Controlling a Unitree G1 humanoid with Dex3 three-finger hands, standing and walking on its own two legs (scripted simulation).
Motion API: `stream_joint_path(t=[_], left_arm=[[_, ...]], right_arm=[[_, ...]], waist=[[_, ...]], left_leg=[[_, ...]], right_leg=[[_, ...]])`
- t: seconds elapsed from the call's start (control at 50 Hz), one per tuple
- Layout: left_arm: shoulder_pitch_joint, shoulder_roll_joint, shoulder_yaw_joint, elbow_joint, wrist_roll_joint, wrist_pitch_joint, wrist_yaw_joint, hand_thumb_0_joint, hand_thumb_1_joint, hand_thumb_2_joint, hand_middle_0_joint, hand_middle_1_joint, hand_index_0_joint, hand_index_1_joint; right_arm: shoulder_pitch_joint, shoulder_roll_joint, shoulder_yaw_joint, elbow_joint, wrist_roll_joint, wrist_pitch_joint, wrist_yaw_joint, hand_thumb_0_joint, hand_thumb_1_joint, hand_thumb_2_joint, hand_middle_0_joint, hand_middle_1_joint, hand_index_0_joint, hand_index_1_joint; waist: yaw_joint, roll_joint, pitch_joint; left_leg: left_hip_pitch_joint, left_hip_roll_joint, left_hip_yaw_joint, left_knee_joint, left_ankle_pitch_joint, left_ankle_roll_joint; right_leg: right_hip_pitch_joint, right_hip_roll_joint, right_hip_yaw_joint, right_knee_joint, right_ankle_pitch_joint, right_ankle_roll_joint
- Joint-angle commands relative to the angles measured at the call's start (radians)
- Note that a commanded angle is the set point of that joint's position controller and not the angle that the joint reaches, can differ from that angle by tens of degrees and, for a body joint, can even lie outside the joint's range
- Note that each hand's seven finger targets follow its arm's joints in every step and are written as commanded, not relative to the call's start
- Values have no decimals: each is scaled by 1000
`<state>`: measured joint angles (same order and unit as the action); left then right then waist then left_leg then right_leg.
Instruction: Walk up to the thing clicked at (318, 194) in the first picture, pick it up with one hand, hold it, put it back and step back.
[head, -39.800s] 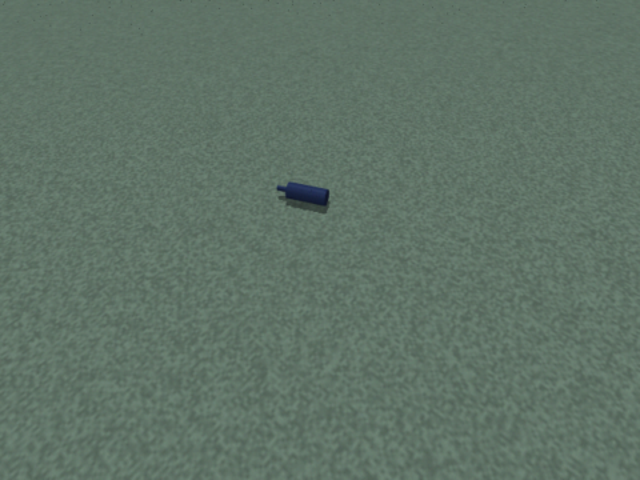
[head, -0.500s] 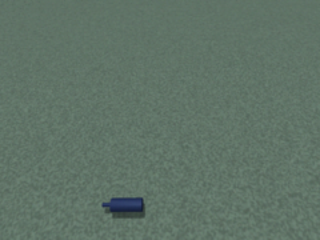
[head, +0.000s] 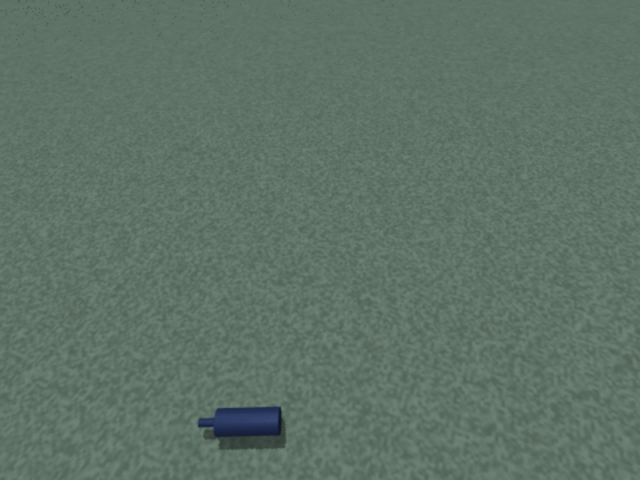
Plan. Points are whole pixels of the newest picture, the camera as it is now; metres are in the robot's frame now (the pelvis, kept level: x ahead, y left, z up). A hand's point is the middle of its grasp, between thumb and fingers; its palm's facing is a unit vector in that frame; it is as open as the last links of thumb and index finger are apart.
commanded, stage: stand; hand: left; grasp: from above
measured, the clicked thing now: (239, 421) +0.45 +0.28 -0.74
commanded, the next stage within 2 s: step back in 0.74 s
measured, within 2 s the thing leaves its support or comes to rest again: neither
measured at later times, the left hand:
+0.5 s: hand out of the picture +0.06 +0.24 -0.16, palm faces -0.01 -0.94 -0.34, open 7.4 cm
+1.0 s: hand out of the picture +0.09 +0.29 -0.17, palm faces -0.04 -0.92 -0.39, open 7.4 cm
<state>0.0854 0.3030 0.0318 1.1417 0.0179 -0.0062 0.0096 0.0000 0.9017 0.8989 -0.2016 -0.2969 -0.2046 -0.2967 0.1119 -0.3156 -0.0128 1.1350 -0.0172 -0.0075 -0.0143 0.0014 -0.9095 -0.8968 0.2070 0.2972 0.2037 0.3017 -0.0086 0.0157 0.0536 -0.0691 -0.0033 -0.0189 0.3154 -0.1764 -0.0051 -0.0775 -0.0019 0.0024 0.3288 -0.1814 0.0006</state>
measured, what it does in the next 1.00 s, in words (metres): stands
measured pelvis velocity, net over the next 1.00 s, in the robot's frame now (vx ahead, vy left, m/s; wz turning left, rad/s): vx -0.04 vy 0.02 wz -0.02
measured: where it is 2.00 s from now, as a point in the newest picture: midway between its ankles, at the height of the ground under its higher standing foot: outside the picture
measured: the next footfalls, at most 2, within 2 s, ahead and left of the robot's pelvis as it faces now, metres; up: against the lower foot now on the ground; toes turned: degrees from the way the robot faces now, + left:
right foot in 1.54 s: -0.15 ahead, -0.09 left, +0.00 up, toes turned -5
left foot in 1.90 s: -0.24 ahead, +0.14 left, +0.00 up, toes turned -3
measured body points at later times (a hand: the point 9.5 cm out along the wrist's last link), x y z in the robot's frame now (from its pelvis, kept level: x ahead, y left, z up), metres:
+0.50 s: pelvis +0.00 +0.00 +0.00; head +0.00 -0.01 +0.45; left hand +0.06 +0.29 -0.13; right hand +0.05 -0.30 -0.14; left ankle +0.00 +0.12 -0.75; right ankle +0.00 -0.12 -0.75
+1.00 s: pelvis -0.04 +0.02 -0.02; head +0.02 +0.03 +0.43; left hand +0.09 +0.33 -0.14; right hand +0.05 -0.31 -0.13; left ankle -0.05 +0.13 -0.73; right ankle +0.00 -0.12 -0.75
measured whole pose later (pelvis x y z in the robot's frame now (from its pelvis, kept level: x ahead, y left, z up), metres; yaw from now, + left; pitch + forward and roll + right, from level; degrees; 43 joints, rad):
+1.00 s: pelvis -0.04 +0.02 -0.02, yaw -1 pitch -1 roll +0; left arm 0.06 0.39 0.06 0.96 0.03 0.03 0.01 0.00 0.90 0.90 -0.20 -0.30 -0.21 -0.30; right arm 0.11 -0.40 -0.05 0.99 0.00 0.04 0.01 0.00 -0.91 -0.90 0.21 0.30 0.20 0.30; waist -0.01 -0.03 0.15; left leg -0.30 -0.05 -0.04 0.75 -0.42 0.04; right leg -0.30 -0.03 0.03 0.55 -0.23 0.01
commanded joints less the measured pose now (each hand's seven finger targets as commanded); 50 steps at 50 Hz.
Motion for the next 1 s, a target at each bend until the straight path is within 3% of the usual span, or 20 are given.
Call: stream_joint_path(t=[0.0, 0.02, 0.12, 0.2, 0.24, 0.32, 0.5, 0.7, 0.72, 0.76, 0.8, 0.84, 0.86, 0.88, 0.94, 0.96, 0.98], left_arm=[[-47, 214, 36, -58, -2, -21, 15, 0, 900, 900, -200, -300, -200, -301], [-40, 212, 35, -54, -5, -20, 14, 0, 900, 900, -200, -300, -200, -301], [-40, 221, 34, -60, -3, -22, 10, 0, 900, 900, -200, -300, -200, -301], [-27, 221, 30, -54, -4, -20, 8, 0, 900, 900, -200, -300, -200, -301], [-30, 229, 30, -59, -2, -23, 8, 0, 900, 900, -200, -300, -200, -300], [-20, 224, 25, -57, -4, -23, 6, 0, 900, 900, -200, -300, -200, -300], [-9, 234, 21, -58, -9, -24, 5, 0, 900, 900, -200, -300, -200, -300], [-5, 236, 15, -65, -7, -27, 6, 0, 900, 900, -200, -300, -200, -300], [-18, 318, 63, -92, -23, -16, 10, 0, 900, 900, -200, -300, -200, -300], [13, 326, 72, -120, -28, -13, 17, 0, 900, 900, -200, -300, -200, -300], [-19, 349, 85, -164, -21, -5, 19, 0, 900, 900, -200, -300, -200, -300], [-41, 348, 86, -210, -2, 0, 22, 0, 900, 900, -200, -300, -200, -300], [-62, 351, 89, -234, 5, 3, 23, 0, 900, 900, -200, -300, -200, -300], [-79, 330, 86, -252, 8, 6, 23, 0, 900, 900, -200, -300, -200, -300], [-86, 315, 73, -279, 11, 21, 25, 0, 900, 900, -200, -300, -200, -300], [-79, 314, 70, -290, 6, 28, 23, 0, 900, 900, -200, -300, -200, -300], [-82, 318, 66, -298, -3, 38, 20, 0, 900, 900, -200, -300, -200, -300]], right_arm=[[-41, -199, -37, -54, 1, -20, -10, 0, -900, -900, 200, 300, 200, 300], [-35, -193, -34, -49, 0, -19, -9, 0, -900, -900, 200, 300, 200, 300], [-39, -206, -39, -51, 0, -21, -5, 0, -900, -900, 200, 300, 200, 300], [-31, -208, -36, -45, 1, -20, -2, 0, -900, -900, 200, 300, 200, 300], [-33, -205, -37, -50, 0, -21, -1, 0, -900, -900, 200, 300, 200, 300], [-28, -213, -34, -45, 1, -21, -1, 0, -900, -900, 200, 300, 200, 300], [-20, -219, -30, -42, 2, -24, -3, 0, -900, -900, 200, 300, 200, 300], [-22, -226, -30, -47, 4, -21, 1, 0, -900, -900, 200, 300, 200, 300], [-57, -285, -49, -66, 7, -3, 4, 0, -900, -900, 200, 300, 200, 300], [-36, -252, -50, -97, 21, 7, 3, 0, -900, -900, 200, 300, 200, 300], [-1, -241, -57, -117, 19, 22, 4, 0, -900, -900, 200, 300, 200, 300], [4, -242, -71, -147, 13, 38, 7, 0, -900, -900, 200, 300, 200, 300], [35, -240, -72, -159, 14, 45, 9, 0, -900, -900, 200, 300, 200, 300], [43, -238, -75, -169, 19, 45, 11, 0, -900, -900, 200, 300, 200, 300], [75, -239, -80, -182, 12, 36, 9, 0, -900, -900, 200, 300, 200, 300], [87, -236, -81, -184, 5, 32, 10, 0, -900, -900, 200, 300, 200, 300], [111, -227, -83, -182, -2, 26, 8, 0, -900, -900, 200, 300, 200, 300]], waist=[[5, -17, -50], [8, -21, -20], [6, -12, -52], [7, -8, -9], [4, -20, -52], [8, -14, -27], [8, -15, -64], [5, -29, -47], [10, -49, 48], [8, -65, -38], [-1, -138, -81], [11, -184, -98], [-3, -199, -94], [-5, -184, -91], [-6, -166, -110], [-9, -147, -113], [-29, -124, -103]], left_leg=[[-10, 120, -80, -50, 114, 22], [-35, 117, -83, -64, 72, 20], [-24, 119, -81, -60, 62, 26], [-54, 116, -87, -74, -3, 26], [-21, 120, -83, -62, 58, 27], [-45, 120, -89, -65, 29, 27], [-3, 126, -81, -55, 111, 25], [-10, 123, -77, -55, 87, 23], [-97, 105, -83, 66, 214, 44], [-81, 67, -34, 200, 225, 41], [-127, -2, 4, 340, 34, 29], [-201, -49, -32, 554, -343, 40], [-206, -31, -65, 600, -372, 51], [-212, -34, -73, 621, -369, 54], [-216, -24, -22, 426, -250, 36], [-187, -29, 4, 301, -169, 30], [-149, -21, 21, 121, -9, 26]], right_leg=[[-11, -116, 97, -63, 121, -18], [-26, -110, 96, -74, 74, -16], [-13, -115, 105, -74, 72, -23], [-43, -108, 106, -83, -5, -20], [-30, -116, 108, -73, 43, -25], [-37, -110, 106, -75, 22, -21], [-27, -117, 108, -55, 125, -27], [-39, -115, 110, -74, 92, -25], [-105, -114, 139, -2, 299, -38], [-78, -163, 165, 21, 443, -95], [-89, -252, 251, 0, 440, -182], [-105, -339, 312, 25, 481, -270], [-138, -350, 300, 44, 479, -277], [-148, -319, 258, 71, 484, -272], [-104, -244, 202, 164, 450, -210], [-104, -212, 176, 212, 410, -179], [-109, -188, 160, 261, 366, -147]])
